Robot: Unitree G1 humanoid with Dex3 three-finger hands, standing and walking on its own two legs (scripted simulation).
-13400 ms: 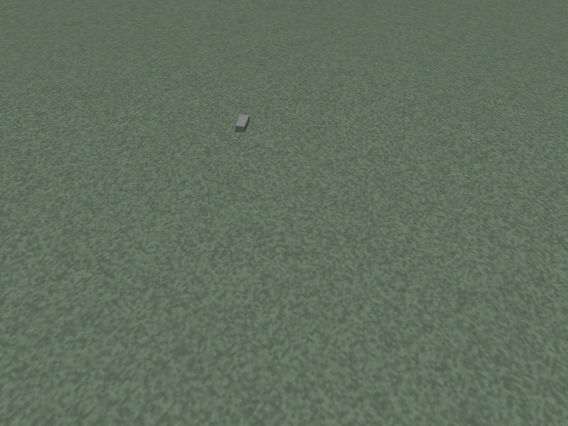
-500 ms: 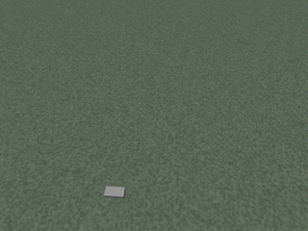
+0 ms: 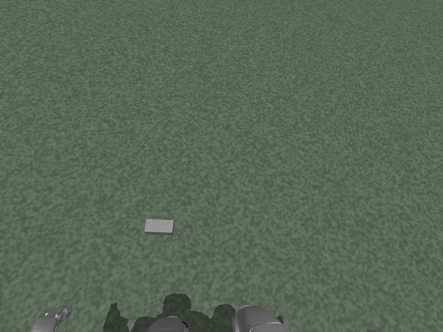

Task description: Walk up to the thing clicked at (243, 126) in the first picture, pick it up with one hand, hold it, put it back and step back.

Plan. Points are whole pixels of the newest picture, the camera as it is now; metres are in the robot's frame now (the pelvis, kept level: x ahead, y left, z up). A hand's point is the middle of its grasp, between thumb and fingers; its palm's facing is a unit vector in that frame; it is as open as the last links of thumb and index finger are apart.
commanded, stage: walk up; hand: left
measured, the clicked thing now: (159, 227) +0.54 +0.22 -0.75
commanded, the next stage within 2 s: stand in 1.66 s
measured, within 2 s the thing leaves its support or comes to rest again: neither
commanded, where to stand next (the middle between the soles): +0.15 -0.03 m, yaw +2 degrees
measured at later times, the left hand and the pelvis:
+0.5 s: hand out of the picture -0.01 +0.24 -0.15, palm faces +0.03 -0.93 -0.37, open 7.4 cm; pelvis -0.15 -0.02 -0.02, yaw +2 degrees
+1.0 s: hand out of the picture -0.19 +0.21 -0.14, palm faces +0.05 -0.92 -0.38, open 7.4 cm; pelvis -0.23 -0.06 +0.00, yaw +1 degrees
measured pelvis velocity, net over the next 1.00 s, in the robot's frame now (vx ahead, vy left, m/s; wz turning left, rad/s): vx -0.23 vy -0.06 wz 0.02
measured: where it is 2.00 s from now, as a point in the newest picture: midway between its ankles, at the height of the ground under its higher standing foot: outside the picture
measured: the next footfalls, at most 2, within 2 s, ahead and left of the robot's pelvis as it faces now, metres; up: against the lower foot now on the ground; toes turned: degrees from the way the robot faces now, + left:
right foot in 0.16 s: -0.04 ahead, -0.14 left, +0.00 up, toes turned +0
left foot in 0.48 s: -0.16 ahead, +0.07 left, +0.00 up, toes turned -2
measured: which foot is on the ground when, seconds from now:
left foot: down 0.00-0.18, up 0.20-0.46, down 0.48-1.00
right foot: up 0.00-0.14, down 0.16-0.48, up 0.50-0.76, down 0.78-1.00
